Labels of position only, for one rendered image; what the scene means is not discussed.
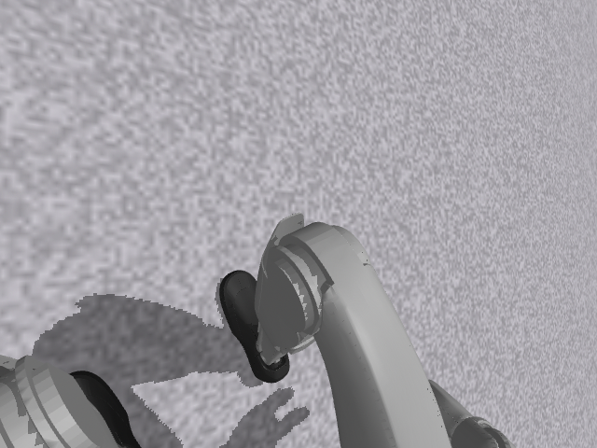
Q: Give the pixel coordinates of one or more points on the right robot hand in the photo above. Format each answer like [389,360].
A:
[453,413]

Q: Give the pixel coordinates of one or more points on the right robot arm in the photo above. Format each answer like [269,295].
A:
[476,432]

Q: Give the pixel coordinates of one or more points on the left robot foot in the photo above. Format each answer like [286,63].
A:
[106,402]

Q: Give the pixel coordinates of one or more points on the right robot foot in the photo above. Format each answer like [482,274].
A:
[237,296]

